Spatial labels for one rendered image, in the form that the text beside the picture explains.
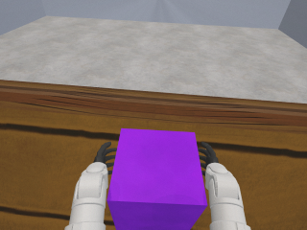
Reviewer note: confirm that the robot left hand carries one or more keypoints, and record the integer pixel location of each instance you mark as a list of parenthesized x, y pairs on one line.
[(102, 158)]

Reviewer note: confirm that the left robot forearm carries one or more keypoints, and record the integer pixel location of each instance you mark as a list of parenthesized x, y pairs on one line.
[(89, 200)]

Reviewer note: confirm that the carton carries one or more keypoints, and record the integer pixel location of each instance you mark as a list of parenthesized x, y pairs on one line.
[(156, 181)]

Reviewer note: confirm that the right robot forearm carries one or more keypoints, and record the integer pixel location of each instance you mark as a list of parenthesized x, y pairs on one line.
[(225, 199)]

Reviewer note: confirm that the robot right hand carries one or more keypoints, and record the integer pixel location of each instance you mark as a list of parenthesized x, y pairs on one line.
[(210, 156)]

